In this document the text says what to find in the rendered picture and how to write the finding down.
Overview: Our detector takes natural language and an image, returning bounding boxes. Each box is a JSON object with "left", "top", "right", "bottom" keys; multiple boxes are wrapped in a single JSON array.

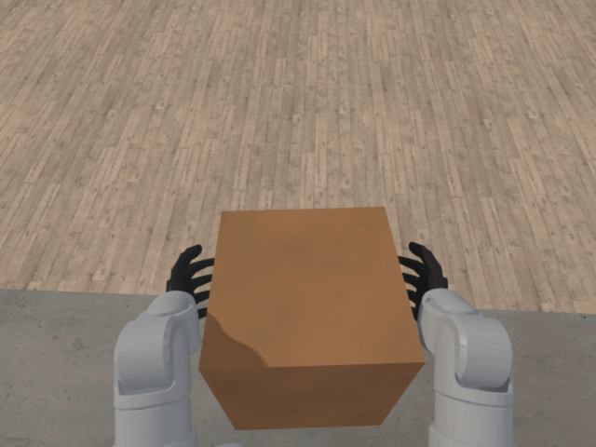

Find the robot left hand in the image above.
[{"left": 166, "top": 244, "right": 215, "bottom": 320}]

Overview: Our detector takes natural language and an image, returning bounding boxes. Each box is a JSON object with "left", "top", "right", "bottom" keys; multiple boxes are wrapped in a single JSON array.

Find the robot right forearm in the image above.
[{"left": 417, "top": 288, "right": 519, "bottom": 447}]

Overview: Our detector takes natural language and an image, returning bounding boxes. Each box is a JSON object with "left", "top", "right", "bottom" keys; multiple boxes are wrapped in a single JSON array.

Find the carton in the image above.
[{"left": 198, "top": 207, "right": 426, "bottom": 430}]

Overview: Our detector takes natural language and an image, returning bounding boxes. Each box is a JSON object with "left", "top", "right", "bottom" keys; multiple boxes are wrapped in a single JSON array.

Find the robot right hand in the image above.
[{"left": 398, "top": 242, "right": 448, "bottom": 321}]

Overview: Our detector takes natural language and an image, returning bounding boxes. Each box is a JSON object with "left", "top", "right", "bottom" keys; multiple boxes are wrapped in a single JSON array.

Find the robot left forearm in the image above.
[{"left": 113, "top": 291, "right": 201, "bottom": 447}]

